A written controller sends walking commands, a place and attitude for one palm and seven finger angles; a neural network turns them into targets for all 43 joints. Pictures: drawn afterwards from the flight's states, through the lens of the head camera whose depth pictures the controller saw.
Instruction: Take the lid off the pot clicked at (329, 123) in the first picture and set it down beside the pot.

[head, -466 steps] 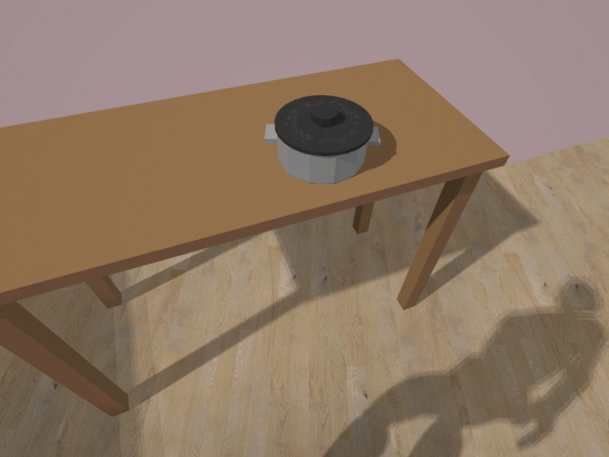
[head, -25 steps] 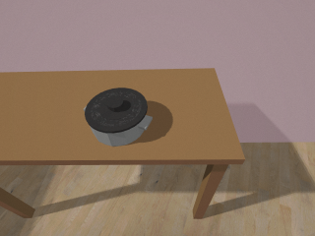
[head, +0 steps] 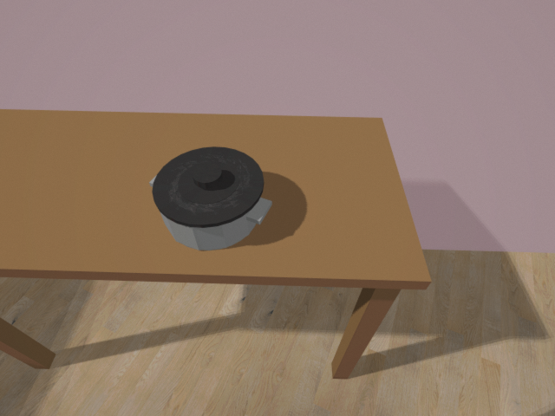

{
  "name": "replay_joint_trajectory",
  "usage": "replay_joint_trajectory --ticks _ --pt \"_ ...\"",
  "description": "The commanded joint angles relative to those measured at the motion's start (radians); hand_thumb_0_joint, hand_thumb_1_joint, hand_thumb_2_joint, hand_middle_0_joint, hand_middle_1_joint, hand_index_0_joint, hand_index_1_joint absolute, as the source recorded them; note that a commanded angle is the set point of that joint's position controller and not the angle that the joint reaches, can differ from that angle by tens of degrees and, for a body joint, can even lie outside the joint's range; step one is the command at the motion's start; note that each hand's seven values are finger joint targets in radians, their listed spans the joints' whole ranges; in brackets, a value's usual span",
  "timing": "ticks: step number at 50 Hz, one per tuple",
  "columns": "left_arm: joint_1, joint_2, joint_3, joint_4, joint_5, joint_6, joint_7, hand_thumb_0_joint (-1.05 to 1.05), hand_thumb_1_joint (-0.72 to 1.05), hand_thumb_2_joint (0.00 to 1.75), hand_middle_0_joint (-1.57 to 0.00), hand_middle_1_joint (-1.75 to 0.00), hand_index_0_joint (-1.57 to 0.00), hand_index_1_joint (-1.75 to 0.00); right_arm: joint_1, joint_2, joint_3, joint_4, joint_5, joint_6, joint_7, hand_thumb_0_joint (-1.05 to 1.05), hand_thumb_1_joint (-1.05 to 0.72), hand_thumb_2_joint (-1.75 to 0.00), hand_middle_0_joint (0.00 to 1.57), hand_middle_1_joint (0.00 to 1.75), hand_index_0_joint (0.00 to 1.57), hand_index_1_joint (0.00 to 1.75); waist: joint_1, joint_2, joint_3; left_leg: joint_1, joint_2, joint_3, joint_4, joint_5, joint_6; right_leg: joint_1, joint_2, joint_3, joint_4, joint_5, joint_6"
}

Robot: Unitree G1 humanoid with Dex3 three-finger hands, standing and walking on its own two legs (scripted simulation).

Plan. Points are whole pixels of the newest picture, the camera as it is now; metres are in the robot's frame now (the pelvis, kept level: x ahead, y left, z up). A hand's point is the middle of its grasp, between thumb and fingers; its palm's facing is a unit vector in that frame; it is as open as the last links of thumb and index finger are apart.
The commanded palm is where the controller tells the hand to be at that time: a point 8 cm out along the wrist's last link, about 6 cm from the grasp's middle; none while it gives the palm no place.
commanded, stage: lift the closed hand beside the body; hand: left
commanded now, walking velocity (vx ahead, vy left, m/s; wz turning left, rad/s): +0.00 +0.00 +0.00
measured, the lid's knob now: (207, 175) +0.49 +0.16 +0.06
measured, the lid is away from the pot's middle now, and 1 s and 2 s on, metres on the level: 0.00 0.00 0.00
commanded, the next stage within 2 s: raise the hand higher, near the body in 0.64 s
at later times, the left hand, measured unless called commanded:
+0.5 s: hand out of the picture +0.08 +0.22 -0.04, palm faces +0.28 -0.93 -0.26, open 3.8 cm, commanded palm +0.04 +0.26 +0.00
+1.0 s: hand out of the picture +0.08 +0.26 +0.03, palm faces +0.29 -0.87 -0.39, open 3.1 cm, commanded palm +0.03 +0.29 +0.06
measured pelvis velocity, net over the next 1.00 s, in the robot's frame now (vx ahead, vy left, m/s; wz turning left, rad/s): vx -0.04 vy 0.02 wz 0.02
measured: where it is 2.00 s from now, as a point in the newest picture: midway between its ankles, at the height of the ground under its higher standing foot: outside the picture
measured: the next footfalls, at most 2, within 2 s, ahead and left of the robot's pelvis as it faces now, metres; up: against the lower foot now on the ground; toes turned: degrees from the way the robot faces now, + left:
none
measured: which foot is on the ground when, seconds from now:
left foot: down 0.00-1.00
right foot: down 0.00-1.00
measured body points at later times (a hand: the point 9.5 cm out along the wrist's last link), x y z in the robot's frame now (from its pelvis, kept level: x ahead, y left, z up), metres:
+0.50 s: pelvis -0.06 +0.00 +0.00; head -0.07 +0.00 +0.45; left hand +0.06 +0.27 -0.02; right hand +0.18 -0.21 -0.04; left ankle -0.05 +0.12 -0.74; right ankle -0.04 -0.10 -0.74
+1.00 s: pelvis -0.04 +0.02 +0.00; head -0.05 +0.01 +0.45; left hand +0.06 +0.30 +0.05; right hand +0.14 -0.19 -0.09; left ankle -0.05 +0.12 -0.74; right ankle -0.04 -0.10 -0.74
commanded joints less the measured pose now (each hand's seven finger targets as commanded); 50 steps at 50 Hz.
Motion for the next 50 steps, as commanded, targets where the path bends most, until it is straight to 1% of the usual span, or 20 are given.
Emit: replay_joint_trajectory --ticks 1,2,3,4,5,6,9,10,11,15,16,19,22,24,29,31,35,40,46,50 --pt "0.141 0.132 0.033 0.017 0.010 -0.032 0.041 0.00 0.90 0.90 -0.20 -0.30 -0.20 -0.30 -0.051 -0.123 -0.022 -0.092 0.012 -0.014 0.004 0.00 -0.90 -0.90 0.20 0.30 0.20 0.30 0.044 -0.088 0.074 -0.144 0.090 -0.012 0.177 0.296 -0.002 0.010 -0.190 0.169 -0.066 0.842 0.040" --pt "-0.518 0.298 0.070 -1.154 -0.106 -0.187 0.047 0.00 0.90 0.90 -0.24 -0.35 -0.24 -0.35 -0.033 -0.226 -0.025 -0.403 0.075 -0.192 0.004 0.00 -0.90 -0.90 0.20 0.30 0.20 0.30 0.011 0.051 -0.382 0.084 0.003 -0.047 -0.016 0.451 0.017 0.193 -0.123 0.103 0.021 0.780 -0.010" --pt "-0.127 0.265 0.094 -0.971 -0.029 -0.106 0.080 0.00 0.90 0.90 -0.29 -0.40 -0.29 -0.40 -0.077 -0.174 -0.011 -0.357 0.055 -0.257 -0.033 0.00 -0.90 -0.90 0.20 0.30 0.20 0.30 0.029 0.280 -0.379 0.172 0.015 -0.043 -0.028 0.627 0.030 0.131 -0.064 0.084 0.041 0.622 -0.026" --pt "-0.088 0.249 0.088 -0.923 -0.062 -0.038 0.112 0.00 0.90 0.90 -0.33 -0.44 -0.33 -0.44 -0.097 -0.201 -0.021 -0.285 0.059 -0.260 -0.031 0.00 -0.90 -0.90 0.20 0.30 0.20 0.30 0.033 0.262 -0.333 0.146 0.034 -0.054 0.000 0.625 -0.008 0.072 -0.065 0.011 0.018 0.467 -0.012" --pt "0.057 0.130 0.045 -0.900 -0.053 0.016 0.113 0.00 0.90 0.90 -0.38 -0.49 -0.38 -0.49 -0.089 -0.181 -0.025 -0.310 0.068 -0.266 -0.025 0.00 -0.90 -0.90 0.20 0.30 0.20 0.30 0.024 0.203 -0.288 0.136 0.034 -0.055 -0.017 0.647 -0.002 0.073 -0.058 -0.009 -0.017 0.445 -0.007" --pt "0.091 0.073 0.019 -0.852 -0.032 0.034 0.107 0.00 0.90 0.90 -0.42 -0.54 -0.42 -0.54 -0.115 -0.174 -0.021 -0.340 0.050 -0.278 -0.019 0.00 -0.90 -0.90 0.20 0.30 0.20 0.30 0.017 0.089 -0.187 0.104 0.026 -0.053 -0.016 0.642 0.005 0.063 -0.053 -0.031 -0.030 0.461 0.002" --pt "0.380 -0.005 0.045 -0.509 0.004 0.048 0.068 0.00 0.90 0.90 -0.55 -0.68 -0.55 -0.68 -0.129 -0.181 -0.081 -0.388 0.030 -0.227 0.015 0.00 -0.90 -0.90 0.20 0.30 0.20 0.30 0.029 -0.216 0.029 -0.098 0.026 -0.047 -0.013 0.477 0.022 -0.053 -0.043 -0.070 -0.026 0.384 0.026" --pt "0.429 -0.009 0.038 -0.527 0.007 0.039 0.044 0.00 0.90 0.90 -0.60 -0.73 -0.60 -0.73 -0.137 -0.176 -0.088 -0.420 0.026 -0.206 0.028 0.00 -0.90 -0.90 0.20 0.30 0.20 0.30 0.040 -0.276 0.058 -0.138 0.018 -0.033 -0.010 0.398 0.020 -0.065 -0.043 -0.064 -0.019 0.348 0.029" --pt "0.455 0.021 0.059 -0.621 0.000 0.017 0.026 0.00 0.90 0.90 -0.64 -0.78 -0.64 -0.78 -0.166 -0.173 -0.092 -0.465 0.028 -0.196 0.034 0.00 -0.90 -0.90 0.20 0.30 0.20 0.30 0.055 -0.254 0.058 -0.159 0.013 -0.023 -0.016 0.325 0.017 -0.053 -0.048 -0.052 -0.025 0.285 0.027" --pt "0.169 0.226 0.164 -1.135 -0.035 -0.091 0.022 0.00 0.90 0.90 -0.82 -0.97 -0.82 -0.97 -0.208 -0.175 -0.058 -0.633 0.037 -0.209 0.013 0.00 -0.90 -0.90 0.20 0.30 0.20 0.30 0.037 0.000 -0.019 -0.107 -0.013 0.001 -0.039 0.103 0.020 -0.050 -0.058 0.001 -0.093 0.035 0.024" --pt "0.113 0.256 0.203 -1.163 -0.038 -0.103 0.033 0.00 0.90 0.90 -0.86 -1.02 -0.86 -1.02 -0.191 -0.165 -0.052 -0.638 0.034 -0.209 -0.001 0.00 -0.90 -0.90 0.20 0.30 0.20 0.30 0.031 0.019 -0.027 -0.092 -0.014 0.003 -0.038 0.072 0.023 -0.058 -0.054 0.008 -0.104 -0.001 0.022" --pt "0.056 0.193 0.164 -1.090 -0.039 -0.102 0.045 0.00 0.90 0.90 -0.99 -1.16 -0.99 -1.16 -0.165 -0.150 -0.042 -0.650 0.035 -0.192 -0.024 0.00 -0.90 -0.90 0.20 0.30 0.20 0.30 -0.010 0.007 0.054 -0.096 -0.021 0.002 -0.025 -0.014 0.028 -0.141 -0.041 0.010 -0.143 -0.076 0.024" --pt "0.144 0.123 0.094 -1.142 -0.043 -0.110 0.029 0.00 0.90 0.90 -1.12 -1.31 -1.12 -1.31 -0.157 -0.148 -0.037 -0.683 0.032 -0.196 -0.030 0.00 -0.90 -0.90 0.20 0.30 0.20 0.30 0.006 0.042 0.016 -0.064 -0.029 0.005 -0.024 -0.023 0.032 -0.117 -0.040 0.010 -0.140 -0.085 0.019" --pt "0.201 0.134 0.100 -1.223 -0.043 -0.115 0.029 0.00 0.90 0.90 -1.21 -1.40 -1.21 -1.40 -0.149 -0.148 -0.036 -0.699 0.031 -0.206 -0.029 0.00 -0.90 -0.90 0.20 0.30 0.20 0.30 0.018 0.095 -0.053 -0.039 -0.026 -0.004 -0.028 -0.004 0.029 -0.078 -0.037 0.001 -0.121 -0.046 0.014" --pt "0.245 0.210 0.208 -1.209 -0.040 -0.100 0.052 0.00 0.90 0.90 -1.30 -1.50 -1.30 -1.50 -0.161 -0.152 -0.035 -0.679 0.025 -0.197 -0.039 0.00 -0.90 -0.90 0.20 0.30 0.20 0.30 0.024 -0.030 0.020 -0.093 -0.015 -0.026 -0.038 0.024 0.029 -0.066 -0.028 -0.014 -0.126 -0.024 0.016" --pt "0.250 0.201 0.197 -1.258 -0.038 -0.103 0.050 0.00 0.90 0.90 -1.30 -1.50 -1.30 -1.50 -0.173 -0.150 -0.032 -0.684 0.024 -0.198 -0.042 0.00 -0.90 -0.90 0.20 0.30 0.20 0.30 0.032 0.011 0.029 -0.090 -0.014 -0.027 -0.044 0.042 0.031 -0.057 -0.031 -0.011 -0.120 -0.004 0.013" --pt "0.331 0.215 0.213 -1.402 -0.029 -0.105 0.057 0.00 0.90 0.90 -1.30 -1.50 -1.30 -1.50 -0.179 -0.141 -0.026 -0.684 0.018 -0.225 -0.036 0.00 -0.90 -0.90 0.20 0.30 0.20 0.30 0.057 0.100 -0.062 -0.048 -0.003 -0.044 -0.062 0.124 0.024 0.013 -0.033 -0.024 -0.079 0.080 0.005" --pt "0.381 0.159 0.170 -1.320 -0.018 -0.092 0.049 0.00 0.90 0.90 -1.30 -1.50 -1.30 -1.50 -0.182 -0.149 -0.036 -0.655 0.021 -0.226 -0.030 0.00 -0.90 -0.90 0.20 0.30 0.20 0.30 0.040 -0.052 0.022 -0.082 0.005 -0.051 -0.054 0.147 0.029 -0.034 -0.024 -0.038 -0.074 0.088 0.016" --pt "0.390 0.263 0.267 -1.493 -0.013 -0.117 0.073 0.00 0.90 0.90 -1.30 -1.50 -1.30 -1.50 -0.179 -0.140 -0.039 -0.650 0.017 -0.255 -0.035 0.00 -0.90 -0.90 0.20 0.30 0.20 0.30 0.070 0.023 -0.068 -0.037 0.006 -0.056 -0.058 0.196 0.026 0.017 -0.031 -0.029 -0.061 0.116 0.010" --pt "0.436 0.188 0.213 -1.459 -0.014 -0.112 0.064 0.00 0.90 0.90 -1.30 -1.50 -1.30 -1.50 -0.182 -0.131 -0.040 -0.644 0.022 -0.249 -0.031 0.00 -0.90 -0.90 0.20 0.30 0.20 0.30 0.060 0.012 -0.005 -0.040 0.008 -0.046 -0.049 0.237 0.022 -0.014 -0.030 -0.032 -0.062 0.145 0.012"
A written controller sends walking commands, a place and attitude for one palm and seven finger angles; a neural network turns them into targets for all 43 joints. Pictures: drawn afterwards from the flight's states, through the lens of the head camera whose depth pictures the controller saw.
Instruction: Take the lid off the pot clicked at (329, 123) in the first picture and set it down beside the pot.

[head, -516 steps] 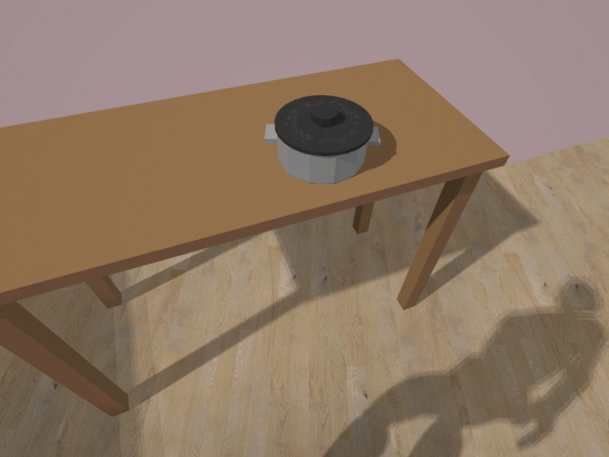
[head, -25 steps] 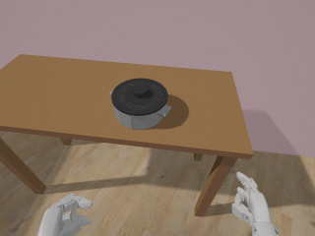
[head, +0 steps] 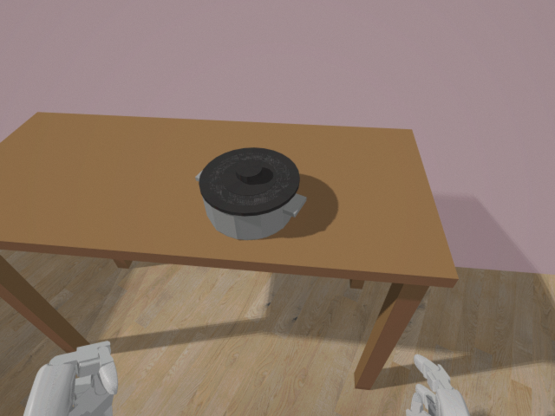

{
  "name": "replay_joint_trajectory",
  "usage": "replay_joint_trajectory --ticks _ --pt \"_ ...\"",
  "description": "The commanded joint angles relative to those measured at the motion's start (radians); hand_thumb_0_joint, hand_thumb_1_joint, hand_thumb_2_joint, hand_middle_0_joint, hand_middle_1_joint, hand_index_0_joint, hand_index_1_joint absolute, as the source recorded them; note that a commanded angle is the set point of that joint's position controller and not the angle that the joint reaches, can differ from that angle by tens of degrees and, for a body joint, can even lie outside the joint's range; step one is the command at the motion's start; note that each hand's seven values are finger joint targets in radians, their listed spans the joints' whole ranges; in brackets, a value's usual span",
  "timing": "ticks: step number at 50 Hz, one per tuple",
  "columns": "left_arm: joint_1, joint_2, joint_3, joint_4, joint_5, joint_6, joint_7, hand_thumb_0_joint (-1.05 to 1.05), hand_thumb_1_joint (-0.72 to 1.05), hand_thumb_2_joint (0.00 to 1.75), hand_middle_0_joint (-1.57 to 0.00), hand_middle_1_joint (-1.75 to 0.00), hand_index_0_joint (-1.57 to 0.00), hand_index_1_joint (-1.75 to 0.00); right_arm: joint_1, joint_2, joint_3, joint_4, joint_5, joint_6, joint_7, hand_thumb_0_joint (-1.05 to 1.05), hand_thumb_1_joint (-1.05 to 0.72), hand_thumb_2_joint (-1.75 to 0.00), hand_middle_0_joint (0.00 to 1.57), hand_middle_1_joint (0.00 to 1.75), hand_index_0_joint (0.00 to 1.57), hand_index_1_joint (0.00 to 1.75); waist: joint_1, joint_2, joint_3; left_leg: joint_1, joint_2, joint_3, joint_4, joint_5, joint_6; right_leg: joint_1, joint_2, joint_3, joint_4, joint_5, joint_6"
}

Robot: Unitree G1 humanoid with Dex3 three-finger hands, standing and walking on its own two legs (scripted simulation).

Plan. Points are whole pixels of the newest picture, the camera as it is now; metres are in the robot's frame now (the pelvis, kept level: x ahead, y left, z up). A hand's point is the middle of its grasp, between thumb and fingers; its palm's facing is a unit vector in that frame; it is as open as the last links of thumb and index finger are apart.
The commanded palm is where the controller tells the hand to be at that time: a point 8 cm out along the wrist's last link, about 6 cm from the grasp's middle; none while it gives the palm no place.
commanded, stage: raise the hand higher, near the body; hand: left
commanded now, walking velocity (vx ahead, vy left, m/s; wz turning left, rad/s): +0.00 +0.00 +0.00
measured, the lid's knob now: (248, 170) +0.54 +0.12 +0.06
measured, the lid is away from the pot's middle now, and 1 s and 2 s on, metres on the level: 0.00 0.00 0.00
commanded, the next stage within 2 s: reach forward and open the fingers in 0.52 s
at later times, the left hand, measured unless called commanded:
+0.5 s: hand (105, 344) +0.17 +0.23 +0.09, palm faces +0.34 -0.84 -0.41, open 3.1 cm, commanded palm +0.12 +0.26 +0.12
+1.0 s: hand (94, 327) +0.19 +0.25 +0.09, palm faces -0.15 -0.11 -0.98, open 3.2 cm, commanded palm +0.18 +0.25 +0.15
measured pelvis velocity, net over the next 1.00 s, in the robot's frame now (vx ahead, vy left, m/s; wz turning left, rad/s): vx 0.00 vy -0.01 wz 0.00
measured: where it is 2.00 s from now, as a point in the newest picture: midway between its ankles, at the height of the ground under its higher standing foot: outside the picture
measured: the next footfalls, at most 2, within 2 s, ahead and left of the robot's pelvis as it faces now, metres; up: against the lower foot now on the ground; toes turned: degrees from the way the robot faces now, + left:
none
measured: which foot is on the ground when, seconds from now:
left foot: down 0.00-1.00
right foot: down 0.00-1.00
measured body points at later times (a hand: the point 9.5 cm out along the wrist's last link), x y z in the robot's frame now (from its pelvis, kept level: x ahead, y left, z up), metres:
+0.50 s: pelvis +0.01 -0.01 +0.00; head +0.00 -0.03 +0.45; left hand +0.14 +0.27 +0.12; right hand +0.21 -0.21 -0.08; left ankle -0.01 +0.09 -0.74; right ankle +0.00 -0.12 -0.74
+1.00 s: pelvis +0.00 -0.01 +0.00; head +0.00 -0.07 +0.45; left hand +0.19 +0.26 +0.14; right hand +0.22 -0.23 -0.10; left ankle -0.01 +0.09 -0.74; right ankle +0.00 -0.12 -0.74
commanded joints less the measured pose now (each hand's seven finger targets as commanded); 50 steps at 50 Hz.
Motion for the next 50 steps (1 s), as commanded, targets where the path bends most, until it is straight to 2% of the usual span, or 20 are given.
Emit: replay_joint_trajectory --ticks 1,7,9,12,16,19,23,29,31,32,33,34,36,38,40,42,43,47,49,50 --pt "0.022 0.089 0.059 -0.206 -0.005 -0.063 0.007 0.00 0.90 0.90 -1.30 -1.50 -1.30 -1.50 -0.158 -0.100 -0.034 -0.185 0.010 -0.067 -0.002 0.00 -0.90 -0.90 0.20 0.30 0.20 0.30 0.003 -0.002 -0.003 -0.013 0.043 -0.041 -0.100 0.215 -0.017 -0.018 0.005 -0.019 -0.071 0.103 -0.021" --pt "0.002 0.170 0.142 -0.313 -0.007 -0.077 0.018 0.00 0.90 0.90 -1.30 -1.50 -1.30 -1.50 -0.155 -0.095 -0.034 -0.197 0.005 -0.066 -0.003 0.00 -0.90 -0.90 0.20 0.30 0.20 0.30 0.017 0.006 -0.048 0.013 0.041 -0.034 -0.095 0.272 -0.017 0.016 0.004 -0.012 -0.074 0.161 -0.023" --pt "0.008 0.166 0.154 -0.299 -0.010 -0.071 0.017 0.00 0.90 0.90 -1.30 -1.50 -1.30 -1.50 -0.158 -0.090 -0.033 -0.192 0.005 -0.057 -0.002 0.00 -0.90 -0.90 0.20 0.30 0.20 0.30 0.016 0.004 -0.040 0.018 0.041 -0.032 -0.090 0.287 -0.019 0.013 0.008 -0.010 -0.078 0.173 -0.023" --pt "-0.034 0.116 0.091 -0.310 -0.012 -0.073 0.006 0.00 0.90 0.90 -1.30 -1.50 -1.30 -1.50 -0.155 -0.094 -0.027 -0.198 0.006 -0.050 0.002 0.00 -0.90 -0.90 0.20 0.30 0.20 0.30 0.001 0.023 -0.013 0.023 0.041 -0.027 -0.091 0.278 -0.015 -0.008 0.003 -0.011 -0.085 0.168 -0.020" --pt "-0.076 0.168 0.141 -0.343 -0.017 -0.080 0.011 0.00 0.90 0.90 -1.30 -1.50 -1.30 -1.50 -0.155 -0.098 -0.026 -0.201 0.003 -0.047 0.000 0.00 -0.90 -0.90 0.20 0.30 0.20 0.30 0.007 -0.018 -0.036 0.028 0.040 -0.030 -0.093 0.258 -0.011 0.009 0.003 -0.010 -0.094 0.165 -0.019" --pt "-0.060 0.201 0.197 -0.349 -0.023 -0.076 0.017 0.00 0.90 0.90 -1.30 -1.50 -1.30 -1.50 -0.167 -0.091 -0.024 -0.198 0.001 -0.040 -0.002 0.00 -0.90 -0.90 0.20 0.30 0.20 0.30 0.019 0.000 -0.061 0.039 0.037 -0.026 -0.088 0.281 -0.013 0.029 0.005 -0.003 -0.094 0.196 -0.020" --pt "-0.098 0.153 0.144 -0.333 -0.024 -0.077 0.009 0.00 0.90 0.90 -1.30 -1.50 -1.30 -1.50 -0.169 -0.091 -0.019 -0.192 0.002 -0.032 -0.002 0.00 -0.90 -0.90 0.20 0.30 0.20 0.30 0.004 -0.018 -0.031 0.038 0.037 -0.018 -0.088 0.274 -0.008 0.012 -0.002 -0.007 -0.106 0.195 -0.015" --pt "-0.127 0.226 0.222 -0.385 -0.034 -0.091 0.019 0.00 0.90 0.90 -1.30 -1.50 -1.30 -1.50 -0.178 -0.097 -0.023 -0.190 0.002 -0.030 -0.004 0.00 -0.90 -0.90 0.20 0.30 0.20 0.30 0.018 -0.022 -0.079 0.060 0.036 -0.015 -0.083 0.281 -0.003 0.040 -0.003 0.008 -0.116 0.216 -0.014" --pt "-0.136 0.207 0.207 -0.393 -0.032 -0.097 0.020 0.00 0.90 0.90 -1.30 -1.50 -1.30 -1.50 -0.171 -0.090 -0.021 -0.187 0.000 -0.031 -0.006 0.00 -0.90 -0.90 0.20 0.30 0.20 0.30 0.015 -0.014 -0.091 0.070 0.036 -0.011 -0.083 0.310 -0.003 0.051 -0.008 0.003 -0.110 0.243 -0.014" --pt "-0.188 0.419 0.148 -0.437 0.416 -0.009 0.061 0.00 0.87 0.90 -1.28 -1.48 -1.28 -1.48 -0.205 -0.176 -0.003 -0.203 -0.019 0.034 0.012 0.00 -0.90 -0.90 0.20 0.30 0.20 0.30 0.010 0.065 -0.062 -0.060 0.014 -0.004 -0.054 0.318 -0.004 -0.064 0.015 0.043 -0.051 0.242 -0.023" --pt "-0.179 0.312 0.128 -0.473 0.428 0.044 0.086 0.00 0.85 0.91 -1.27 -1.45 -1.27 -1.45 -0.221 -0.131 -0.009 -0.245 -0.019 0.074 0.025 0.00 -0.90 -0.90 0.20 0.30 0.20 0.30 0.020 0.089 -0.064 -0.079 0.017 0.001 -0.053 0.323 -0.010 -0.050 0.001 -0.005 -0.033 0.229 -0.036" --pt "-0.176 0.312 0.127 -0.443 0.438 0.076 0.094 0.00 0.82 0.92 -1.25 -1.41 -1.25 -1.41 -0.244 -0.129 -0.010 -0.241 -0.009 0.095 0.032 0.00 -0.90 -0.90 0.20 0.30 0.20 0.30 0.015 0.056 -0.035 -0.097 0.017 0.001 -0.051 0.309 -0.009 -0.060 0.007 0.004 -0.037 0.219 -0.039" --pt "-0.079 0.355 0.128 -0.367 0.621 0.128 0.092 0.00 0.76 0.95 -1.24 -1.32 -1.24 -1.32 -0.233 -0.147 -0.025 -0.233 -0.008 0.147 0.047 0.00 -0.90 -0.90 0.20 0.30 0.20 0.30 0.051 0.042 -0.089 -0.109 0.018 0.010 -0.046 0.269 -0.013 -0.049 0.020 0.034 -0.026 0.162 -0.048" --pt "-0.089 0.429 0.139 -0.401 0.721 0.170 0.080 0.00 0.69 0.98 -1.22 -1.25 -1.22 -1.25 -0.268 -0.163 -0.021 -0.256 -0.005 0.200 0.052 0.00 -0.90 -0.90 0.20 0.30 0.20 0.30 0.057 0.023 -0.160 -0.109 0.014 0.010 -0.036 0.261 -0.012 -0.022 0.015 0.061 -0.020 0.177 -0.049" --pt "-0.185 0.495 0.142 -0.450 0.791 0.196 0.054 0.00 0.63 1.03 -1.20 -1.18 -1.20 -1.18 -0.295 -0.170 -0.016 -0.275 0.007 0.224 0.055 0.00 -0.90 -0.90 0.20 0.30 0.20 0.30 0.045 0.026 -0.234 -0.091 0.016 0.003 -0.035 0.248 -0.009 0.005 0.007 0.071 -0.021 0.168 -0.042" --pt "-0.228 0.498 0.116 -0.339 0.817 0.204 0.008 0.00 0.57 1.07 -1.18 -1.11 -1.18 -1.11 -0.293 -0.164 -0.019 -0.248 0.017 0.234 0.045 0.00 -0.90 -0.90 0.20 0.30 0.20 0.30 0.028 -0.039 -0.197 -0.083 0.016 -0.009 -0.041 0.221 0.001 -0.011 0.001 0.060 -0.048 0.152 -0.028" --pt "-0.251 0.504 0.103 -0.284 0.818 0.204 -0.022 0.00 0.53 1.09 -1.17 -1.07 -1.17 -1.07 -0.294 -0.166 -0.018 -0.239 0.024 0.236 0.040 0.00 -0.90 -0.90 0.20 0.30 0.20 0.30 0.020 -0.053 -0.158 -0.085 0.016 -0.009 -0.043 0.212 0.006 -0.026 -0.001 0.060 -0.061 0.153 -0.021" --pt "-0.381 0.510 0.044 -0.298 0.767 0.166 -0.145 0.00 0.41 1.16 -1.12 -0.93 -1.12 -0.93 -0.293 -0.168 -0.026 -0.242 0.037 0.227 0.027 0.00 -0.90 -0.90 0.20 0.30 0.20 0.30 -0.006 -0.039 -0.175 -0.034 0.008 -0.022 -0.058 0.252 0.019 -0.004 -0.007 0.032 -0.078 0.212 -0.003" --pt "-0.420 0.532 0.050 -0.331 0.753 0.146 -0.189 0.00 0.35 1.19 -1.10 -0.86 -1.10 -0.86 -0.316 -0.162 -0.023 -0.255 0.043 0.208 0.024 0.00 -0.90 -0.90 0.20 0.30 0.20 0.30 -0.007 -0.004 -0.190 -0.001 0.006 -0.031 -0.051 0.289 0.022 -0.003 -0.001 0.037 -0.081 0.253 -0.004" --pt "-0.442 0.566 0.063 -0.308 0.760 0.137 -0.209 0.00 0.32 1.21 -1.09 -0.83 -1.09 -0.83 -0.278 -0.162 -0.020 -0.244 0.033 0.208 0.020 0.00 -0.90 -0.90 0.20 0.30 0.20 0.30 -0.004 -0.027 -0.209 -0.005 0.003 -0.027 -0.057 0.306 0.023 0.016 -0.008 0.021 -0.079 0.262 0.002"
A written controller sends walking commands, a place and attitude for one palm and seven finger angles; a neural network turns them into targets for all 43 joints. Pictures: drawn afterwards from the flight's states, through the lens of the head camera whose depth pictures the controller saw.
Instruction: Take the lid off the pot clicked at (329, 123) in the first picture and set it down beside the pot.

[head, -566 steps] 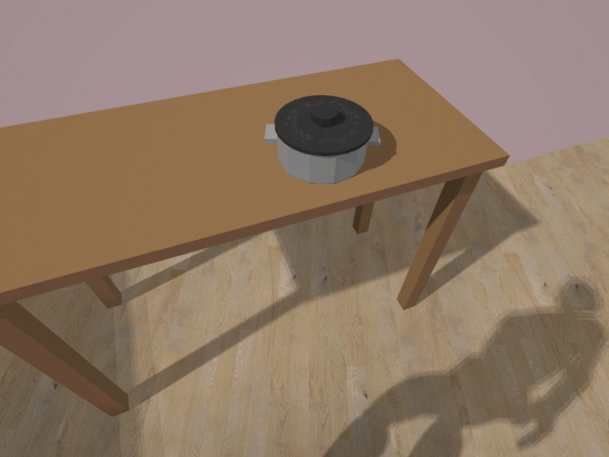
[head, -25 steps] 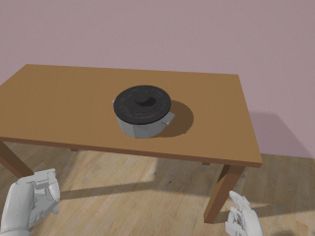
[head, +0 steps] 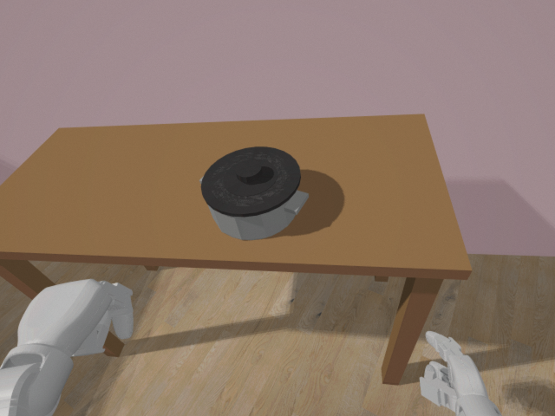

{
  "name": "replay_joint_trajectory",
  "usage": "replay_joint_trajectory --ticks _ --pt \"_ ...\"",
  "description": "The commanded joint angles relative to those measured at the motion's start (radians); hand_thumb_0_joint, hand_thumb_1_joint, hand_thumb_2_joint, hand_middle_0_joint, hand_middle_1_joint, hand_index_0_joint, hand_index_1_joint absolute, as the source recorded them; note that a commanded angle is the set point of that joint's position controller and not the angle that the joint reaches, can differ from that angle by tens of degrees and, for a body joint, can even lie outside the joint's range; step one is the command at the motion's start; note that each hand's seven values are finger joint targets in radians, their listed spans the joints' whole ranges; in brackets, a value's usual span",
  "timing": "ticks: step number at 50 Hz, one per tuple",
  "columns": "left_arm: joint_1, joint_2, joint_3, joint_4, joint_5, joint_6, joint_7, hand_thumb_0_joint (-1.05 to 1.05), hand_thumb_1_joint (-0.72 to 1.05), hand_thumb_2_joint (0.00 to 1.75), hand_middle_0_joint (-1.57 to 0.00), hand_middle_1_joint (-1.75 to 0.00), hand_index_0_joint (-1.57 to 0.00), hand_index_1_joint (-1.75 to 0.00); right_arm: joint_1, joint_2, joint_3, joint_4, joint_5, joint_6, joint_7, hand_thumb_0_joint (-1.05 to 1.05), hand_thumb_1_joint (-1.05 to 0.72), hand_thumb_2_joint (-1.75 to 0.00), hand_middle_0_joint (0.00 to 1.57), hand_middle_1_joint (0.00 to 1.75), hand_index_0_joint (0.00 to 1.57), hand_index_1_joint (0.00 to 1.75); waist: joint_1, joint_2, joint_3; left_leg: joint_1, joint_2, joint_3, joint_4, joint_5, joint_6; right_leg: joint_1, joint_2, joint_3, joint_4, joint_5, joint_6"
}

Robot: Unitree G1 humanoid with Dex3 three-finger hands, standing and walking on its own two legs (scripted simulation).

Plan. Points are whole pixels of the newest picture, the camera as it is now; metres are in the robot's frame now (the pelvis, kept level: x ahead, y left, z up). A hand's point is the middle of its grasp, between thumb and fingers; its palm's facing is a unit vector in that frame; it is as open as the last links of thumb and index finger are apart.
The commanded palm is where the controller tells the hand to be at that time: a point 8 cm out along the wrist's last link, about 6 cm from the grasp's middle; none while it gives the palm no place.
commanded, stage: reach forward and open the fingers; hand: left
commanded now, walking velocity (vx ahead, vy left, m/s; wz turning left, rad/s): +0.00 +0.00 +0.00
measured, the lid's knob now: (248, 171) +0.54 +0.13 +0.06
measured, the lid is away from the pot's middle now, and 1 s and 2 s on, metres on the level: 0.00 0.00 0.00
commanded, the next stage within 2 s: move the open hand above the knob in 0.72 s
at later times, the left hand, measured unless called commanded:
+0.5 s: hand (98, 285) +0.24 +0.27 +0.12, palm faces -0.14 -0.06 -0.99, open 8.8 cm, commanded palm +0.22 +0.26 +0.18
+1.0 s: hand (124, 240) +0.30 +0.25 +0.14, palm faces -0.17 -0.02 -0.98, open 10.0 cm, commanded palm +0.28 +0.24 +0.19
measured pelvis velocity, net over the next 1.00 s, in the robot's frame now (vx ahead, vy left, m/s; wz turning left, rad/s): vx -0.02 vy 0.01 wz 0.02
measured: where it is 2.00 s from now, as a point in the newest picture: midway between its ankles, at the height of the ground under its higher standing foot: outside the picture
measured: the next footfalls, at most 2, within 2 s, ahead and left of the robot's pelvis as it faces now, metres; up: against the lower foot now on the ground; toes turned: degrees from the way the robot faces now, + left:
none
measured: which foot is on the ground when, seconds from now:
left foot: down 0.00-1.00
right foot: down 0.00-1.00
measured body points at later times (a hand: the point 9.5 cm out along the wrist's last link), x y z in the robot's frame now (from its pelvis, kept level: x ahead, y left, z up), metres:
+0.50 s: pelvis -0.02 +0.02 +0.01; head -0.02 -0.03 +0.45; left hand +0.24 +0.27 +0.17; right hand +0.17 -0.21 -0.10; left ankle -0.01 +0.10 -0.74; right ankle +0.00 -0.11 -0.74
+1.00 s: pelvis -0.02 +0.01 +0.00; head -0.01 -0.04 +0.45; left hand +0.30 +0.25 +0.19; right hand +0.19 -0.21 -0.10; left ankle -0.01 +0.10 -0.74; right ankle +0.00 -0.11 -0.74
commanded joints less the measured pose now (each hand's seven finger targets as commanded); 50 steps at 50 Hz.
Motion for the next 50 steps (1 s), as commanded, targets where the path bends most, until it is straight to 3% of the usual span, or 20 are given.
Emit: replay_joint_trajectory --ticks 1,3,4,8,10,15,18,20,24,27,29,30,34,36,39,41,44,45,47,50 --pt "-0.200 0.301 0.177 -0.160 0.005 -0.058 -0.056 0.00 0.29 1.22 -1.08 -0.79 -1.08 -0.79 -0.127 -0.077 -0.018 -0.161 0.001 -0.063 -0.015 0.00 -0.90 -0.90 0.20 0.30 0.20 0.30 -0.024 -0.131 -0.132 0.066 -0.003 -0.023 -0.068 0.304 0.033 0.090 -0.010 0.029 -0.102 0.267 0.011" --pt "-0.239 0.359 0.226 -0.078 0.033 -0.067 -0.085 0.00 0.23 1.24 -1.05 -0.72 -1.05 -0.72 -0.124 -0.079 -0.010 -0.154 -0.001 -0.055 -0.016 0.00 -0.90 -0.90 0.20 0.30 0.20 0.30 -0.018 -0.162 -0.085 0.040 -0.005 -0.020 -0.079 0.284 0.032 0.086 -0.010 0.026 -0.113 0.250 0.012" --pt "-0.262 0.399 0.264 -0.089 0.043 -0.075 -0.093 0.00 0.20 1.25 -1.04 -0.68 -1.04 -0.68 -0.147 -0.081 -0.010 -0.161 0.006 -0.054 -0.011 0.00 -0.90 -0.90 0.20 0.30 0.20 0.30 -0.013 -0.122 -0.096 0.048 -0.002 -0.026 -0.081 0.295 0.029 0.107 -0.004 0.035 -0.111 0.256 0.001" --pt "-0.317 0.266 0.157 -0.097 -0.016 -0.112 -0.120 0.00 0.09 1.28 -0.99 -0.54 -0.99 -0.54 -0.124 -0.070 -0.015 -0.180 0.008 -0.050 0.007 0.00 -0.90 -0.90 0.20 0.30 0.20 0.30 -0.017 -0.052 -0.118 0.092 -0.012 -0.024 -0.098 0.313 0.022 0.106 -0.006 0.012 -0.128 0.247 0.002" --pt "-0.284 0.220 0.118 -0.109 -0.042 -0.122 -0.137 0.00 0.03 1.29 -0.97 -0.47 -0.97 -0.47 -0.109 -0.067 -0.020 -0.191 0.006 -0.058 0.020 0.00 -0.90 -0.90 0.20 0.30 0.20 0.30 -0.022 -0.078 -0.159 0.105 -0.012 -0.024 -0.096 0.325 0.023 0.114 -0.005 0.004 -0.126 0.254 0.005" --pt "-0.484 0.353 0.189 -0.057 0.031 -0.117 -0.115 0.00 -0.11 1.33 -0.90 -0.29 -0.90 -0.29 -0.114 -0.082 -0.013 -0.173 0.003 -0.049 0.016 0.00 -0.90 -0.90 0.20 0.30 0.20 0.30 -0.020 -0.104 -0.136 0.063 -0.008 -0.035 -0.133 0.232 0.020 0.109 0.001 0.006 -0.141 0.142 -0.004" --pt "-0.576 0.364 0.199 -0.004 0.035 -0.123 -0.098 0.00 -0.19 1.36 -0.87 -0.19 -0.87 -0.19 -0.111 -0.079 -0.014 -0.164 0.013 -0.045 0.009 0.00 -0.90 -0.90 0.20 0.30 0.20 0.30 -0.016 -0.071 -0.124 0.074 -0.004 -0.044 -0.150 0.204 0.016 0.105 0.002 0.005 -0.146 0.100 -0.010" --pt "-0.583 0.310 0.149 -0.018 0.016 -0.125 -0.101 0.00 -0.25 1.38 -0.84 -0.12 -0.84 -0.12 -0.119 -0.071 -0.015 -0.172 0.014 -0.054 0.017 0.00 -0.90 -0.90 0.20 0.30 0.20 0.30 -0.015 -0.035 -0.176 0.104 -0.010 -0.050 -0.152 0.213 0.014 0.119 0.002 0.002 -0.138 0.102 -0.014" --pt "-0.523 0.203 0.058 0.022 -0.008 -0.093 -0.125 0.00 -0.28 1.39 -0.83 -0.08 -0.83 -0.08 -0.126 -0.082 -0.025 -0.187 0.027 -0.054 0.037 0.00 -0.90 -0.90 0.20 0.30 0.20 0.30 -0.030 -0.075 -0.120 0.095 0.000 -0.060 -0.153 0.200 0.010 0.084 0.013 -0.002 -0.133 0.107 -0.014" --pt "-0.663 0.325 0.112 0.057 0.036 -0.075 -0.134 0.00 -0.28 1.40 -0.83 -0.08 -0.83 -0.08 -0.121 -0.098 -0.019 -0.168 0.019 -0.038 0.027 0.00 -0.90 -0.90 0.20 0.30 0.20 0.30 -0.027 -0.104 -0.116 0.060 0.002 -0.056 -0.185 0.144 0.012 0.100 0.007 0.001 -0.146 0.060 -0.012" --pt "-0.773 0.405 0.175 0.017 0.057 -0.082 -0.122 0.00 -0.28 1.41 -0.83 -0.08 -0.83 -0.08 -0.134 -0.094 -0.013 -0.173 0.019 -0.050 0.021 0.00 -0.90 -0.90 0.20 0.30 0.20 0.30 -0.024 -0.058 -0.139 0.073 0.002 -0.066 -0.167 0.155 0.014 0.110 0.011 0.009 -0.126 0.061 -0.022" --pt "-0.843 0.407 0.157 0.011 0.067 -0.093 -0.127 0.00 -0.28 1.41 -0.83 -0.08 -0.83 -0.08 -0.138 -0.081 -0.004 -0.166 0.014 -0.054 0.017 0.00 -0.90 -0.90 0.20 0.30 0.20 0.30 -0.018 -0.046 -0.192 0.083 -0.002 -0.072 -0.178 0.173 0.013 0.131 0.004 0.005 -0.124 0.064 -0.022" --pt "-0.687 0.302 0.132 0.140 0.010 -0.080 -0.143 0.00 -0.28 1.41 -0.83 -0.08 -0.83 -0.08 -0.107 -0.087 -0.018 -0.175 0.024 -0.051 0.028 0.00 -0.90 -0.90 0.20 0.30 0.20 0.30 -0.021 -0.064 -0.153 0.095 -0.004 -0.065 -0.153 0.220 0.012 0.109 0.014 0.001 -0.123 0.118 -0.024" --pt "-0.705 0.241 0.059 0.161 0.001 -0.060 -0.170 0.00 -0.29 1.41 -0.84 -0.08 -0.84 -0.08 -0.108 -0.091 -0.017 -0.173 0.026 -0.034 0.037 0.00 -0.90 -0.90 0.20 0.30 0.20 0.30 -0.028 -0.112 -0.123 0.074 -0.002 -0.049 -0.168 0.206 0.007 0.096 0.008 -0.008 -0.130 0.119 -0.017" --pt "-0.801 0.218 0.005 0.123 0.016 -0.035 -0.187 0.00 -0.29 1.43 -0.84 -0.08 -0.84 -0.08 -0.128 -0.095 -0.018 -0.193 0.037 -0.035 0.041 0.00 -0.90 -0.90 0.20 0.30 0.20 0.30 -0.054 -0.123 -0.109 0.072 -0.002 -0.048 -0.152 0.173 0.013 0.067 0.014 -0.001 -0.125 0.101 -0.016" --pt "-0.916 0.328 0.063 0.081 0.041 -0.051 -0.188 0.00 -0.29 1.43 -0.84 -0.08 -0.84 -0.08 -0.120 -0.097 -0.015 -0.181 0.024 -0.039 0.030 0.00 -0.90 -0.90 0.20 0.30 0.20 0.30 -0.042 -0.097 -0.175 0.095 -0.004 -0.055 -0.163 0.189 0.017 0.107 0.007 0.003 -0.129 0.104 -0.017" --pt "-1.016 0.411 0.122 0.101 0.055 -0.021 -0.192 0.00 -0.29 1.43 -0.84 -0.08 -0.84 -0.08 -0.115 -0.102 -0.012 -0.170 0.022 -0.051 0.022 0.00 -0.90 -0.90 0.20 0.30 0.20 0.30 -0.042 -0.037 -0.244 0.122 -0.018 -0.069 -0.128 0.252 0.018 0.133 0.009 0.013 -0.101 0.163 -0.026" --pt "-1.062 0.407 0.099 0.141 0.072 -0.012 -0.204 0.00 -0.29 1.43 -0.84 -0.08 -0.84 -0.08 -0.120 -0.092 -0.003 -0.153 0.019 -0.047 0.019 0.00 -0.90 -0.90 0.20 0.30 0.20 0.30 -0.039 -0.045 -0.273 0.122 -0.023 -0.065 -0.135 0.286 0.017 0.152 0.006 0.009 -0.098 0.188 -0.025" --pt "-1.008 0.335 0.059 0.210 0.051 -0.001 -0.210 0.00 -0.29 1.43 -0.84 -0.08 -0.84 -0.08 -0.101 -0.094 -0.008 -0.150 0.024 -0.042 0.025 0.00 -0.90 -0.90 0.20 0.30 0.20 0.30 -0.043 -0.067 -0.214 0.103 -0.023 -0.062 -0.134 0.282 0.012 0.128 0.006 0.001 -0.101 0.198 -0.023" --pt "-0.955 0.189 -0.066 0.257 0.030 0.022 -0.247 0.00 -0.29 1.43 -0.84 -0.08 -0.84 -0.08 -0.108 -0.093 -0.008 -0.163 0.033 -0.032 0.047 0.00 -0.90 -0.90 0.20 0.30 0.20 0.30 -0.057 -0.116 -0.193 0.096 -0.024 -0.048 -0.128 0.296 0.011 0.104 0.006 -0.010 -0.095 0.223 -0.020"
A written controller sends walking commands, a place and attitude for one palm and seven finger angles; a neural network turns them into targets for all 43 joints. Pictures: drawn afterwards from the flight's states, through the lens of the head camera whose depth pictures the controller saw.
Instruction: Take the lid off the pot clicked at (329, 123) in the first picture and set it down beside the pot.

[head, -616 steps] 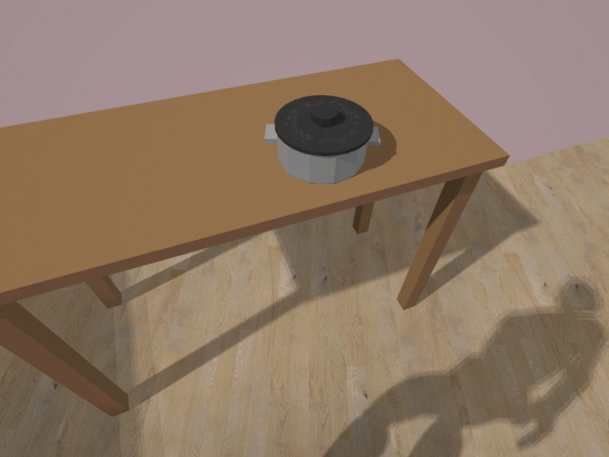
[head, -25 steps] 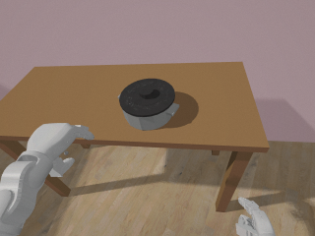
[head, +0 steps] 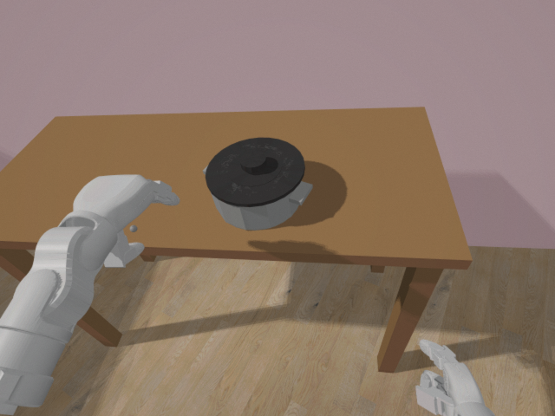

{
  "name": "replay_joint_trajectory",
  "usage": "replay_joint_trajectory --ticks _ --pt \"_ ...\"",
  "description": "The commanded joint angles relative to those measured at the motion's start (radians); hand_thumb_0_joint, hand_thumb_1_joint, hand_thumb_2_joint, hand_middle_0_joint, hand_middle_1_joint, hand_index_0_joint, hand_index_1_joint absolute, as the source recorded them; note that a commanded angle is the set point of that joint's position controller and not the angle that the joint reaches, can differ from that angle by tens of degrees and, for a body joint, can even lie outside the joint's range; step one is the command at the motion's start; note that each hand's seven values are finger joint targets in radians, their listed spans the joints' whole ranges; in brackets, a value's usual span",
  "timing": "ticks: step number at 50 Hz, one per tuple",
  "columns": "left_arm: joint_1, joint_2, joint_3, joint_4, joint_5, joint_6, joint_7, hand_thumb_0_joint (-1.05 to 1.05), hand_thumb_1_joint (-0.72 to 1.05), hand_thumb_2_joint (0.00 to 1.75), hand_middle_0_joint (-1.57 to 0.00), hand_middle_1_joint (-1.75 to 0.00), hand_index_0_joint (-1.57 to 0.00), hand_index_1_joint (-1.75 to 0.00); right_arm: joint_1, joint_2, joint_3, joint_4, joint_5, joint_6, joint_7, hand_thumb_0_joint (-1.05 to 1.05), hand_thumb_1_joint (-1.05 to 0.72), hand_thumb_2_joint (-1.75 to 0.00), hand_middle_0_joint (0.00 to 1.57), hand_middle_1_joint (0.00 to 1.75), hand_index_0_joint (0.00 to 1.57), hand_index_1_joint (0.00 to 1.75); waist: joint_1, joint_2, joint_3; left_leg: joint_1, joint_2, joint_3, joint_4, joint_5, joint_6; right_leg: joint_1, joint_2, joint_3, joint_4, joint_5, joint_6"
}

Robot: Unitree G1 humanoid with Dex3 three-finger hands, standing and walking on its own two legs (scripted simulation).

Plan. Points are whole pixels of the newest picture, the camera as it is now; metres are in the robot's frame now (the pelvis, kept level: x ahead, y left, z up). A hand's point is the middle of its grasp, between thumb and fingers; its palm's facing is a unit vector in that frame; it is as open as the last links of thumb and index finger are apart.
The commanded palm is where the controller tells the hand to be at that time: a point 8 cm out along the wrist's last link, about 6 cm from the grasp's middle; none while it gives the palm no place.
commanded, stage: move the open hand above the knob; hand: left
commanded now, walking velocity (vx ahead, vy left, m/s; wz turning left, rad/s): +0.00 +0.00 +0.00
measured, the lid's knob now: (253, 161) +0.56 +0.11 +0.05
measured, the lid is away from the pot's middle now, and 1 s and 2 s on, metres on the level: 0.00 0.00 0.00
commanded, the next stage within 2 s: none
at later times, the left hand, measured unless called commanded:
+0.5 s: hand (192, 201) +0.38 +0.16 +0.13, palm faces -0.21 +0.01 -0.98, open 10.0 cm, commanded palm +0.37 +0.18 +0.19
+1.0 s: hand (221, 174) +0.45 +0.14 +0.12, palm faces -0.29 +0.00 -0.96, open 10.0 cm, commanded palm +0.46 +0.14 +0.19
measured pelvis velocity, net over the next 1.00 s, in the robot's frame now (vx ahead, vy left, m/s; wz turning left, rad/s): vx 0.02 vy -0.01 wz -0.01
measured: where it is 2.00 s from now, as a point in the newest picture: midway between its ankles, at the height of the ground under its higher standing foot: outside the picture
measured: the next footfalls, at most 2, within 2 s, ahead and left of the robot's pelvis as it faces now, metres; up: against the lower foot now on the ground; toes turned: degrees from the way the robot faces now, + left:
none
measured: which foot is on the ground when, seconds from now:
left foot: down 0.00-1.00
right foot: down 0.00-1.00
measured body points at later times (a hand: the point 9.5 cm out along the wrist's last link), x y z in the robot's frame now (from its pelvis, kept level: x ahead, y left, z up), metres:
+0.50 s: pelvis +0.01 -0.01 +0.00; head +0.03 -0.06 +0.44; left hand +0.39 +0.16 +0.18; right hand +0.19 -0.24 -0.12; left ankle +0.01 +0.09 -0.74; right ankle +0.02 -0.12 -0.74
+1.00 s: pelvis +0.02 -0.01 +0.00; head +0.04 -0.06 +0.44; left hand +0.46 +0.13 +0.17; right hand +0.15 -0.26 -0.14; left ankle +0.01 +0.09 -0.74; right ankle +0.02 -0.12 -0.74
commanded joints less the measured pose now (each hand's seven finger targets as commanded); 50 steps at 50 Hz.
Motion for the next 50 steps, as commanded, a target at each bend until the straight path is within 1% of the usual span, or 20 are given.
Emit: replay_joint_trajectory --ticks 1,4,7,9,14,16,19,20,22,24,27,29,33,35,36,37,41,42,44,50 --pt "-0.260 0.094 0.037 -0.101 -0.020 0.039 -0.007 0.00 -0.29 1.43 -0.84 -0.08 -0.84 -0.08 -0.129 -0.093 -0.035 -0.173 0.016 -0.039 0.019 0.00 -0.90 -0.90 0.20 0.30 0.20 0.30 -0.020 -0.110 -0.224 0.066 0.006 -0.030 -0.045 0.222 -0.003 0.068 0.036 0.005 -0.033 0.177 -0.031" --pt "-0.340 0.162 0.079 -0.152 0.003 0.042 -0.008 0.00 -0.29 1.43 -0.84 -0.08 -0.84 -0.08 -0.144 -0.102 -0.038 -0.186 0.015 -0.035 0.019 0.00 -0.90 -0.90 0.20 0.30 0.20 0.30 -0.029 -0.124 -0.252 0.066 0.005 -0.029 -0.027 0.180 0.006 0.068 0.037 0.018 -0.029 0.160 -0.032" --pt "-0.514 0.344 0.204 -0.156 0.048 0.022 0.008 0.00 -0.29 1.43 -0.84 -0.08 -0.84 -0.08 -0.127 -0.101 -0.027 -0.159 0.005 -0.031 0.001 0.00 -0.90 -0.90 0.20 0.30 0.20 0.30 -0.010 -0.100 -0.327 0.065 0.000 -0.033 -0.039 0.221 0.007 0.142 0.031 0.029 -0.021 0.198 -0.032" --pt "-0.553 0.373 0.246 -0.164 0.043 0.009 0.028 0.00 -0.29 1.43 -0.84 -0.08 -0.84 -0.08 -0.120 -0.099 -0.026 -0.157 0.004 -0.037 -0.001 0.00 -0.90 -0.90 0.20 0.30 0.20 0.30 -0.008 -0.046 -0.357 0.087 -0.001 -0.041 -0.023 0.271 0.008 0.156 0.032 0.034 -0.010 0.237 -0.040" --pt "-0.355 0.064 0.029 0.090 -0.004 0.057 0.020 0.00 -0.29 1.43 -0.84 -0.08 -0.84 -0.08 -0.096 -0.094 -0.035 -0.153 0.026 -0.022 0.026 0.00 -0.90 -0.90 0.20 0.30 0.20 0.30 -0.031 -0.120 -0.233 0.043 0.004 -0.023 -0.017 0.253 -0.001 0.060 0.037 0.009 -0.011 0.235 -0.036" --pt "-0.412 0.048 -0.027 0.037 0.007 0.072 0.004 0.00 -0.29 1.43 -0.84 -0.08 -0.84 -0.08 -0.115 -0.098 -0.036 -0.163 0.030 -0.010 0.034 0.00 -0.90 -0.90 0.20 0.30 0.20 0.30 -0.033 -0.140 -0.243 0.034 0.001 -0.009 -0.028 0.209 -0.001 0.067 0.032 0.011 -0.013 0.213 -0.030" --pt "-0.614 0.137 0.013 -0.151 0.036 0.070 0.014 0.00 -0.29 1.43 -0.84 -0.08 -0.84 -0.08 -0.150 -0.096 -0.039 -0.183 0.020 -0.012 0.028 0.00 -0.90 -0.90 0.20 0.30 0.20 0.30 -0.040 -0.106 -0.364 0.088 -0.005 -0.028 -0.003 0.257 0.011 0.114 0.031 0.027 0.006 0.262 -0.035" --pt "-0.716 0.208 0.046 -0.194 0.056 0.059 0.015 0.00 -0.29 1.43 -0.84 -0.08 -0.84 -0.08 -0.139 -0.086 -0.031 -0.174 0.016 -0.018 0.022 0.00 -0.90 -0.90 0.20 0.30 0.20 0.30 -0.030 -0.089 -0.434 0.114 -0.007 -0.034 -0.011 0.293 0.012 0.151 0.027 0.032 0.010 0.275 -0.032" --pt "-0.712 0.310 0.153 -0.104 0.061 0.044 0.036 0.00 -0.29 1.43 -0.84 -0.08 -0.84 -0.08 -0.106 -0.088 -0.030 -0.144 0.009 -0.022 0.008 0.00 -0.90 -0.90 0.20 0.30 0.20 0.30 -0.020 -0.098 -0.428 0.103 -0.008 -0.039 -0.006 0.322 0.013 0.172 0.031 0.036 0.016 0.313 -0.033" --pt "-0.663 0.309 0.189 0.028 0.050 0.045 0.055 0.00 -0.29 1.43 -0.84 -0.08 -0.84 -0.08 -0.080 -0.095 -0.027 -0.120 0.016 -0.015 0.003 0.00 -0.90 -0.90 0.20 0.30 0.20 0.30 -0.022 -0.100 -0.379 0.066 -0.004 -0.033 -0.009 0.308 0.009 0.163 0.034 0.032 0.014 0.310 -0.037" --pt "-0.554 0.067 -0.007 0.231 0.026 0.080 0.053 0.00 -0.29 1.43 -0.84 -0.08 -0.84 -0.08 -0.080 -0.088 -0.022 -0.110 0.034 0.004 0.016 0.00 -0.90 -0.90 0.20 0.30 0.20 0.30 -0.035 -0.169 -0.221 -0.009 0.002 -0.005 -0.028 0.214 -0.004 0.062 0.031 0.009 0.003 0.234 -0.029" --pt "-0.549 -0.045 -0.094 0.219 0.014 0.115 0.040 0.00 -0.29 1.43 -0.84 -0.08 -0.84 -0.08 -0.102 -0.093 -0.037 -0.134 0.042 0.010 0.031 0.00 -0.90 -0.90 0.20 0.30 0.20 0.30 -0.049 -0.160 -0.232 0.004 0.001 -0.002 -0.016 0.190 0.001 0.036 0.031 0.010 0.003 0.217 -0.033" --pt "-0.873 0.059 -0.095 0.001 0.063 0.112 0.023 0.00 -0.29 1.43 -0.84 -0.08 -0.84 -0.08 -0.129 -0.087 -0.037 -0.149 0.030 0.016 0.022 0.00 -0.90 -0.90 0.20 0.30 0.20 0.30 -0.067 -0.111 -0.415 0.089 -0.010 -0.019 0.000 0.239 0.014 0.093 0.027 0.029 0.019 0.267 -0.032" --pt "-0.989 0.225 0.030 0.024 0.085 0.093 0.040 0.00 -0.29 1.43 -0.84 -0.08 -0.84 -0.08 -0.090 -0.088 -0.032 -0.125 0.022 0.000 0.001 0.00 -0.90 -0.90 0.20 0.30 0.20 0.30 -0.063 -0.110 -0.457 0.093 -0.010 -0.029 0.002 0.237 0.021 0.128 0.030 0.042 0.021 0.262 -0.032" --pt "-0.995 0.257 0.062 0.108 0.087 0.086 0.048 0.00 -0.29 1.43 -0.84 -0.08 -0.84 -0.08 -0.070 -0.094 -0.030 -0.099 0.022 0.002 -0.011 0.00 -0.90 -0.90 0.20 0.30 0.20 0.30 -0.067 -0.123 -0.422 0.074 -0.009 -0.027 -0.001 0.226 0.020 0.124 0.033 0.041 0.020 0.266 -0.034" --pt "-0.970 0.261 0.075 0.185 0.085 0.080 0.054 0.00 -0.29 1.43 -0.84 -0.08 -0.84 -0.08 -0.052 -0.090 -0.021 -0.087 0.025 0.004 -0.018 0.00 -0.90 -0.90 0.20 0.30 0.20 0.30 -0.059 -0.146 -0.407 0.049 -0.010 -0.026 -0.010 0.218 0.017 0.133 0.032 0.036 0.021 0.260 -0.033" --pt "-0.860 0.055 -0.051 0.439 0.055 0.105 0.069 0.00 -0.29 1.43 -0.84 -0.08 -0.84 -0.08 -0.034 -0.090 -0.023 -0.065 0.039 0.024 -0.009 0.00 -0.90 -0.90 0.20 0.30 0.20 0.30 -0.063 -0.168 -0.281 -0.011 0.002 -0.009 -0.023 0.175 0.003 0.042 0.028 0.009 0.019 0.201 -0.034" --pt "-0.855 -0.029 -0.120 0.440 0.049 0.115 0.064 0.00 -0.29 1.43 -0.84 -0.08 -0.84 -0.08 -0.044 -0.087 -0.024 -0.077 0.039 0.027 0.000 0.00 -0.90 -0.90 0.20 0.30 0.20 0.30 -0.068 -0.150 -0.286 -0.005 -0.002 -0.010 -0.021 0.175 0.001 0.024 0.028 0.006 0.021 0.199 -0.035" --pt "-0.887 -0.068 -0.153 0.413 0.053 0.127 0.055 0.00 -0.29 1.43 -0.84 -0.08 -0.84 -0.08 -0.046 -0.094 -0.037 -0.092 0.037 0.031 0.012 0.00 -0.90 -0.90 0.20 0.30 0.20 0.30 -0.079 -0.145 -0.341 0.022 -0.002 -0.011 -0.001 0.210 0.007 0.030 0.029 0.010 0.026 0.236 -0.038" --pt "-1.241 0.132 -0.049 0.353 0.086 0.083 0.051 0.00 -0.29 1.43 -0.84 -0.08 -0.84 -0.08 0.013 -0.095 -0.037 -0.064 0.028 0.017 -0.023 0.00 -0.90 -0.90 0.20 0.30 0.20 0.30 -0.111 -0.144 -0.466 0.060 -0.012 -0.017 0.009 0.233 0.029 0.099 0.031 0.039 0.025 0.314 -0.031"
